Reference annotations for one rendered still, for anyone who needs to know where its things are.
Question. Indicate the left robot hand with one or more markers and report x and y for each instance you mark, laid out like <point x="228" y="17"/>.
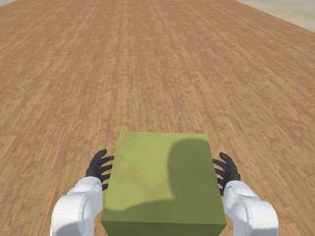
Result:
<point x="96" y="168"/>

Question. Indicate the robot right forearm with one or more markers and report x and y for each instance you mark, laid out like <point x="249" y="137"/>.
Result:
<point x="250" y="215"/>

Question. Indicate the right robot hand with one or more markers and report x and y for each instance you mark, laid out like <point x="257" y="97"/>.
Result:
<point x="230" y="172"/>

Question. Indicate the robot left forearm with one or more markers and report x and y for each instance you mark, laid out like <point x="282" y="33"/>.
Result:
<point x="74" y="213"/>

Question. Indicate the carton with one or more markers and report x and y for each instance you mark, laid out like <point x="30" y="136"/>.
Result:
<point x="163" y="184"/>

